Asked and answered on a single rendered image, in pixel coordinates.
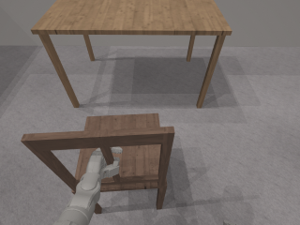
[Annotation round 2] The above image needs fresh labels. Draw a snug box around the chair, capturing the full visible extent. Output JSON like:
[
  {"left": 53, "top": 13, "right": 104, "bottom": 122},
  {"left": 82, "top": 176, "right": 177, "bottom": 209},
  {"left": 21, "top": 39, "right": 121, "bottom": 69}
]
[{"left": 21, "top": 113, "right": 175, "bottom": 214}]

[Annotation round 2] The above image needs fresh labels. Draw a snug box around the left robot forearm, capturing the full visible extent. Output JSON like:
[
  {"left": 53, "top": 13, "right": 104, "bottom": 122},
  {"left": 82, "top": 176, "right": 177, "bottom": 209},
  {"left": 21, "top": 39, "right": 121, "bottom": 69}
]
[{"left": 52, "top": 172, "right": 101, "bottom": 225}]

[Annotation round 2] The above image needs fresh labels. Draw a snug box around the table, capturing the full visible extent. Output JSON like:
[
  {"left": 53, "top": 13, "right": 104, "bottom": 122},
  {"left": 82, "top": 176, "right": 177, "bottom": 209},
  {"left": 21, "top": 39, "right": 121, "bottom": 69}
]
[{"left": 31, "top": 0, "right": 233, "bottom": 109}]

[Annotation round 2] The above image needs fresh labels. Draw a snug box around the robot left hand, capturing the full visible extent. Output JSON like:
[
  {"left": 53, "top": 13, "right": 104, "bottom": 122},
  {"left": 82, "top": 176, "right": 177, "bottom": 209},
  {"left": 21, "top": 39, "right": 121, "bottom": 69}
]
[{"left": 85, "top": 146, "right": 123, "bottom": 179}]

